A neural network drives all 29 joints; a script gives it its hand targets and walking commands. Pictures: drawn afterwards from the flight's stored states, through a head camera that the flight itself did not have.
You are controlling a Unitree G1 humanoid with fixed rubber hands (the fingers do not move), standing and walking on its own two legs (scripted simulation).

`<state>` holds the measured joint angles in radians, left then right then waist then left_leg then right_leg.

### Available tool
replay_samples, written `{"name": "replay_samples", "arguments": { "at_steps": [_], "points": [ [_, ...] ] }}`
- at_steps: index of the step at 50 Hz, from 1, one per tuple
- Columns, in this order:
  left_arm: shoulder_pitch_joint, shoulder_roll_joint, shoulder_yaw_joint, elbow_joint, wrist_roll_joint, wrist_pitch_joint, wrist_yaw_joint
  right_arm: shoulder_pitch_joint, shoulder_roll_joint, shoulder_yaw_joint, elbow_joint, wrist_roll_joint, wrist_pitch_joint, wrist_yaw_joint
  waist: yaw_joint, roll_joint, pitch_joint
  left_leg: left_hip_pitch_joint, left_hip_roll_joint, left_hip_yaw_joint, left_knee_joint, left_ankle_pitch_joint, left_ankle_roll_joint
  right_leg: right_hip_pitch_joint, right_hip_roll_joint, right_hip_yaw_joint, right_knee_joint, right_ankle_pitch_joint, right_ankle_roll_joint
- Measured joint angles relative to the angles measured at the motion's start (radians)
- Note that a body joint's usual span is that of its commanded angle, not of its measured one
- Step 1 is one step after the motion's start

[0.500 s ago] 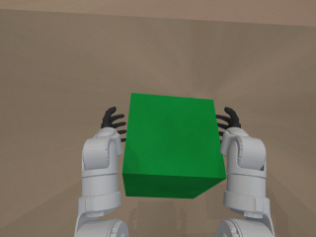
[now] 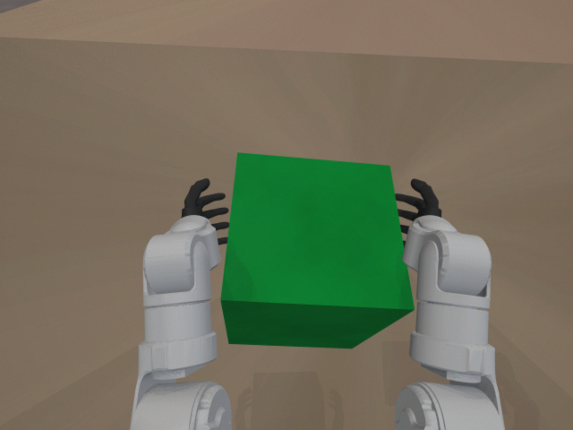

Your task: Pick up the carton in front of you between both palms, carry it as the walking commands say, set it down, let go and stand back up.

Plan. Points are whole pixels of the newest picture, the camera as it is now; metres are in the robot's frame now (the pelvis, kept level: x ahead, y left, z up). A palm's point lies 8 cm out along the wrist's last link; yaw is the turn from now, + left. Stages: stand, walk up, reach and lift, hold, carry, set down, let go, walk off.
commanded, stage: carry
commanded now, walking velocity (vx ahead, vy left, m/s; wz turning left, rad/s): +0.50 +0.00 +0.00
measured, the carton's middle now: (301, 263) +0.35 +0.01 +0.07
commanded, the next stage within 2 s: none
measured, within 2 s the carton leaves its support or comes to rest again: neither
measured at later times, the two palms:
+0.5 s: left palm (236, 128) +0.57 +0.13 +0.18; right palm (406, 130) +0.54 -0.16 +0.18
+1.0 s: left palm (250, 35) +0.88 +0.13 +0.24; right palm (379, 35) +0.88 -0.16 +0.24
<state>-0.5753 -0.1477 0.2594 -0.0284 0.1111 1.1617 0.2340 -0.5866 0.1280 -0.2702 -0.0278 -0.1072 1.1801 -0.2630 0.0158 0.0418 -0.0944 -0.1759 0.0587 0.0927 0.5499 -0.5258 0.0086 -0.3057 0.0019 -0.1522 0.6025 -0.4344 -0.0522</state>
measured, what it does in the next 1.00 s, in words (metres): climbs: left foot, then right foot 0.05 m higher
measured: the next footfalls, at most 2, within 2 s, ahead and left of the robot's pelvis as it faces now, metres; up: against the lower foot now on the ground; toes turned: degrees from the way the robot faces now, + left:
left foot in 0.22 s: +0.14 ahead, +0.10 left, +0.01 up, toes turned +6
right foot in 0.58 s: +0.46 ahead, -0.09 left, +0.05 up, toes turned -7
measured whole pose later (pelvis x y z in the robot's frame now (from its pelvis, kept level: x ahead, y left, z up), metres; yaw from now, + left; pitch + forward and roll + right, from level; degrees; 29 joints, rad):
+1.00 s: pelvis +0.52 -0.01 +0.06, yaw -1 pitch +4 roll +1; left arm -0.72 -0.14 0.28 -0.16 0.09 1.24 0.27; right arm -0.73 0.12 -0.32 -0.14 -0.12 1.24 -0.26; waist 0.03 -0.01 -0.02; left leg -0.63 0.02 0.15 0.65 -0.28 0.06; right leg -0.12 -0.01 -0.11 0.47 -0.54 -0.05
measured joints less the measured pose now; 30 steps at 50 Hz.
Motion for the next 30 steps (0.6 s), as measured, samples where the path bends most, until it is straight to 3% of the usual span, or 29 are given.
{"name": "replay_samples", "arguments": {
  "at_steps": [6,9,11,13,17,21,24,26,28,30],
  "points": [
    [-0.05,0.001,-0.015,-0.017,-0.008,0.05,0.041,-0.051,-0.025,-0.024,0.002,0.02,0.035,-0.006,0.029,-0.062,0.006,-0.17,-0.054,-0.004,0.224,-0.087,0.037,0.051,-0.017,0.027,-0.086,-0.008,-0.007],
    [-0.07,0.011,-0.006,-0.035,-0.012,0.072,0.045,-0.076,-0.013,-0.035,0.002,0.012,0.044,-0.007,0.028,-0.085,0.017,-0.2,-0.064,0.025,0.137,-0.02,0.041,0.1,-0.035,0.043,-0.127,-0.015,0.009],
    [-0.086,0.023,0.008,-0.046,-0.016,0.085,0.043,-0.105,-0.002,-0.04,0.012,0.004,0.044,-0.009,0.01,-0.091,0.022,-0.161,-0.072,0.057,0.013,0.063,0.044,0.117,-0.052,0.053,-0.089,-0.058,0.024],
    [-0.089,0.044,0.023,-0.043,-0.022,0.085,0.03,-0.125,0.01,-0.033,0.037,-0.003,0.032,-0.012,-0.021,-0.092,0.016,-0.139,-0.086,0.076,0.019,0.111,0.038,0.076,-0.074,0.069,0.071,-0.122,0.026],
    [-0.081,0.028,0.062,0.002,-0.007,0.083,0.004,-0.091,0.01,-0.023,0.044,0.015,0.054,-0.012,-0.083,-0.04,0.006,-0.074,-0.08,0.052,-0.023,0.067,0.035,-0.128,-0.033,0.091,0.503,-0.141,0.02],
    [-0.08,0.004,0.084,-0.025,0.009,0.07,-0.014,-0.084,0.001,-0.023,0.015,0.055,0.054,-0.008,-0.113,-0.032,0.035,0.024,-0.071,0.039,-0.128,0.066,0.024,-0.331,-0.048,0.069,0.648,-0.074,0.009],
    [-0.083,0.0,0.077,-0.078,0.008,0.054,-0.017,-0.104,-0.008,-0.019,-0.019,0.076,0.039,-0.007,-0.121,-0.037,0.059,0.093,-0.064,0.029,-0.18,0.046,0.011,-0.438,-0.064,0.055,0.588,-0.018,0.001],
    [-0.084,0.0,0.069,-0.103,0.011,0.048,-0.017,-0.12,-0.013,-0.018,-0.028,0.078,0.031,-0.005,-0.116,-0.037,0.065,0.139,-0.054,0.023,-0.206,0.022,-0.003,-0.458,-0.062,0.04,0.445,0.016,-0.006],
    [-0.085,-0.001,0.055,-0.109,0.017,0.045,-0.016,-0.131,-0.018,-0.023,-0.031,0.073,0.03,-0.001,-0.092,-0.026,0.069,0.181,-0.03,0.021,-0.199,-0.016,-0.018,-0.426,-0.037,0.002,0.286,0.02,-0.022],
    [-0.092,-0.007,0.035,-0.087,0.02,0.038,-0.008,-0.124,-0.03,-0.031,-0.035,0.061,0.032,0.005,-0.039,-0.01,0.088,0.168,0.015,0.03,-0.027,-0.063,-0.021,-0.341,0.008,-0.035,0.172,0.103,-0.048]
  ]
}}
